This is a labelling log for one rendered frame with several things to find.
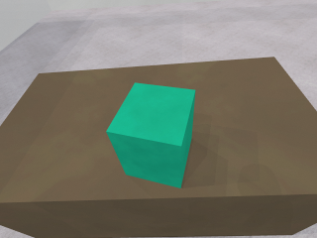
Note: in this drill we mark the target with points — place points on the pedestal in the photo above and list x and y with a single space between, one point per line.
251 168

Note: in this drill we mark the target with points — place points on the carton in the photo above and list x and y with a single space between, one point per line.
152 131

